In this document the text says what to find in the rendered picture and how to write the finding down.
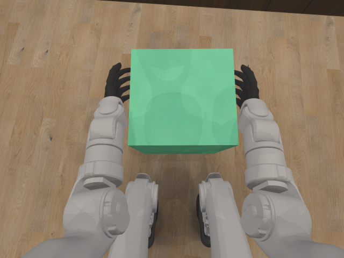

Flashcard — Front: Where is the left robot upper arm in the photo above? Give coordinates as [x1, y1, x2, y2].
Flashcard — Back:
[21, 187, 130, 258]

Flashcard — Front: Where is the robot right forearm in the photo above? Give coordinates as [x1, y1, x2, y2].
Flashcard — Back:
[238, 98, 312, 229]

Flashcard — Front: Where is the right robot hand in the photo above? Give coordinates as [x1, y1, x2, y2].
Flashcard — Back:
[234, 64, 259, 109]

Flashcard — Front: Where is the left robot thigh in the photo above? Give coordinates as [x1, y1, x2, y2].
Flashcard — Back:
[107, 178, 159, 258]

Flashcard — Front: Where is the left robot hand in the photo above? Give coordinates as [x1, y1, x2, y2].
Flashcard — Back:
[104, 62, 131, 103]

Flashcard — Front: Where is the carton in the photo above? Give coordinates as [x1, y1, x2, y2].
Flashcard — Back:
[128, 49, 239, 154]

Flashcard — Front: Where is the robot left foot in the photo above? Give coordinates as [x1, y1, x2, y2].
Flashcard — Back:
[148, 200, 159, 249]

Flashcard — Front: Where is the robot left forearm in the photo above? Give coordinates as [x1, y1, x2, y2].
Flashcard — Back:
[63, 96, 128, 227]

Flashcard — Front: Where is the right robot upper arm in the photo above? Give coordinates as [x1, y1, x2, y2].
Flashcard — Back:
[240, 190, 344, 258]

